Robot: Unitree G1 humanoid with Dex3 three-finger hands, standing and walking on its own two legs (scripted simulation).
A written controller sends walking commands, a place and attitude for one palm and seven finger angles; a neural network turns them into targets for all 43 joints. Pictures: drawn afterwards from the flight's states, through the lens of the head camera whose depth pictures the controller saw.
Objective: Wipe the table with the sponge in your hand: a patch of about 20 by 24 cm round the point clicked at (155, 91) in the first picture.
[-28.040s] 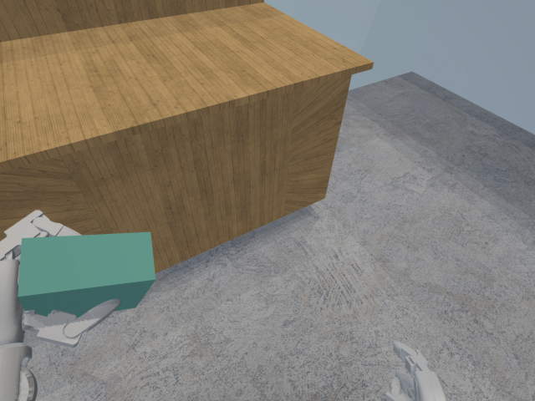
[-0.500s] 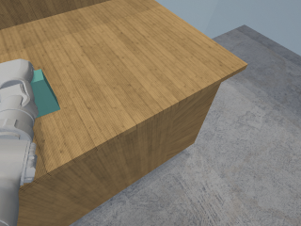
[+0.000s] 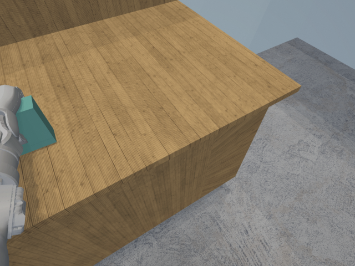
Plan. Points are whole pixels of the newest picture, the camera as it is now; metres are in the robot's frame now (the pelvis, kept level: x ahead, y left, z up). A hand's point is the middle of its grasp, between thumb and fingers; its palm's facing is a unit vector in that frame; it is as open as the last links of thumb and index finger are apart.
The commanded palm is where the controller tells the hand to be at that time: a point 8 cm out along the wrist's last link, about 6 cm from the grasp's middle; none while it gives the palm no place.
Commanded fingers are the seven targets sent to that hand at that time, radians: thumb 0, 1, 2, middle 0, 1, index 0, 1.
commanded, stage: slide back across to the first lane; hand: left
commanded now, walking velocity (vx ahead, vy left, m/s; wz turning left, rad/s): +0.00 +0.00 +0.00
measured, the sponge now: (18, 135) +0.40 +0.39 +0.06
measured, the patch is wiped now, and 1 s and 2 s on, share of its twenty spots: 1.00 1.00 1.00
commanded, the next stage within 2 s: wipe back along the first lane in 0.10 s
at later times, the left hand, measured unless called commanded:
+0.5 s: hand out of the picture +0.38 +0.40 +0.10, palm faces -0.06 +0.01 -1.00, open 9.6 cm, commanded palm +0.36 +0.39 +0.14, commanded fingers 0.00 0.10 1.30 -1.20 -1.60 -1.20 -1.60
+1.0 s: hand (3, 143) +0.35 +0.38 +0.10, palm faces -0.01 +0.02 -1.00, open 9.6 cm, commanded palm +0.31 +0.36 +0.13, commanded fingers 0.00 0.10 1.30 -1.20 -1.60 -1.20 -1.60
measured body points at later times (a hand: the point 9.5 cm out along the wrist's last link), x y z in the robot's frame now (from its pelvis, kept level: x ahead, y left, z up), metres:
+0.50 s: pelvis +0.00 +0.01 +0.00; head +0.05 +0.00 +0.45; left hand +0.38 +0.40 +0.15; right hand +0.07 -0.26 -0.13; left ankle -0.04 +0.07 -0.73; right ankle +0.00 -0.12 -0.73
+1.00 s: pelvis -0.01 +0.01 +0.00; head +0.01 +0.00 +0.45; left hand +0.34 +0.37 +0.15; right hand +0.13 -0.24 -0.12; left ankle -0.04 +0.08 -0.73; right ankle +0.00 -0.12 -0.73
